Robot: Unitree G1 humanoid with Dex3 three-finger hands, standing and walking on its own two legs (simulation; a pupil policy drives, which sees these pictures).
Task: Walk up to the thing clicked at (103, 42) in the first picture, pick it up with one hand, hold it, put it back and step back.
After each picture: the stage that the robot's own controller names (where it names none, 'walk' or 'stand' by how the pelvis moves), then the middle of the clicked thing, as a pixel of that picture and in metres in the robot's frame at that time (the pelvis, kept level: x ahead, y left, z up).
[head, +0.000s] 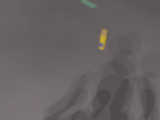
stand; (102, 39) +1.40 -0.26 -0.66
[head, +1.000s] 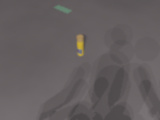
walk; (80, 45) +1.30 +0.09 -0.63
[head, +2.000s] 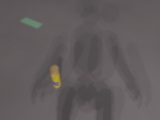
walk; (55, 77) +0.83 +0.25 -0.64
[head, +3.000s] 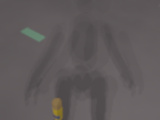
walk; (57, 110) +0.53 +0.15 -0.63
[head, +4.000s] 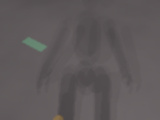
stand; out of the picture +0.43 +0.15 -0.65
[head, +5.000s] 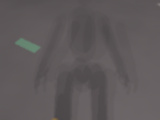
stand; out of the picture +0.40 +0.17 -0.65
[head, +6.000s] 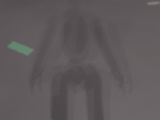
stand; out of the picture +0.40 +0.19 -0.66
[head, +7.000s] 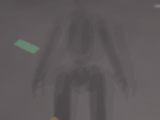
stand; out of the picture +0.42 +0.17 -0.66
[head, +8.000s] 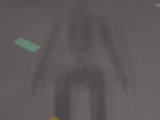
stand; out of the picture +0.41 +0.17 -0.66
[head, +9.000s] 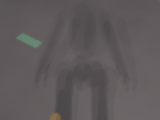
go down; out of the picture +0.42 +0.16 -0.66
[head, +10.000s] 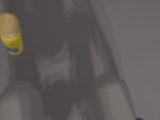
go down; (11, 37) +0.51 +0.20 -0.24
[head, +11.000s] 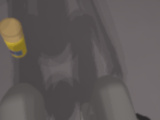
close in; (15, 41) +0.50 +0.20 -0.24
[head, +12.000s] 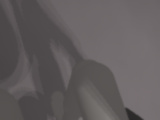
close in; out of the picture +0.49 +0.25 -0.17
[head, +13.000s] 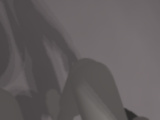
lift; out of the picture +0.48 +0.25 -0.16
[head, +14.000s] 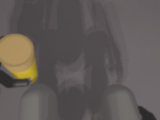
lift; (22, 65) +0.35 +0.20 -0.01
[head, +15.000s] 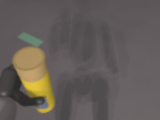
hold; (38, 85) +0.31 +0.13 +0.10
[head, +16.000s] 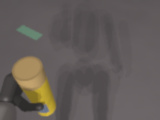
hold; (38, 91) +0.30 +0.14 +0.05
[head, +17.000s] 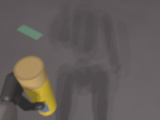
hold; (39, 90) +0.30 +0.14 +0.05
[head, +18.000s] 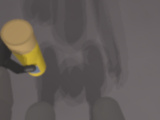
crouch; (29, 54) +0.42 +0.14 -0.02
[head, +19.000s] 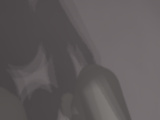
lower; out of the picture +0.47 +0.22 -0.13
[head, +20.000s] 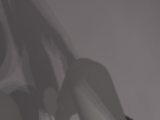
lower; out of the picture +0.46 +0.25 -0.17
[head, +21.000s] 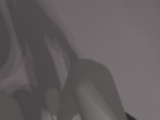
lower; out of the picture +0.47 +0.25 -0.17
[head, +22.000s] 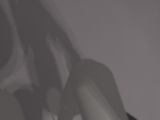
lower; out of the picture +0.46 +0.24 -0.17
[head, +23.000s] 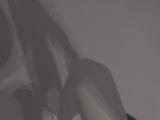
loosen; out of the picture +0.46 +0.24 -0.17
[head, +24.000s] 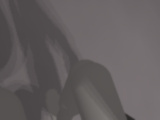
open; out of the picture +0.46 +0.22 -0.18
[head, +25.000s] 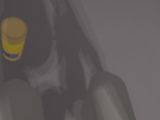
stand; (13, 42) +0.47 +0.19 -0.21
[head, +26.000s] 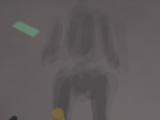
stand; (59, 119) +0.41 +0.12 -0.57
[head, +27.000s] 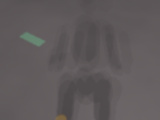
stand; out of the picture +0.42 +0.12 -0.60
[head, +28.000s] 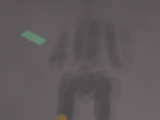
stand; out of the picture +0.41 +0.12 -0.60
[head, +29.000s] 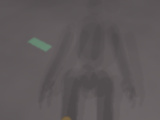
stand; out of the picture +0.43 +0.11 -0.65
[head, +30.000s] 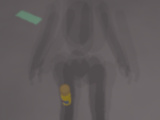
walk; (65, 95) +0.53 +0.13 -0.64
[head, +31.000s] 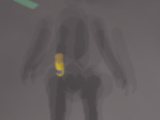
walk; (59, 65) +0.82 +0.14 -0.63
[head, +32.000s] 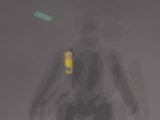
stand; (68, 62) +1.05 +0.14 -0.64
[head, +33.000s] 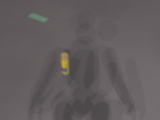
stand; (65, 63) +1.05 +0.15 -0.66
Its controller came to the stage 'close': yes
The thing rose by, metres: 0.69
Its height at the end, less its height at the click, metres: +0.00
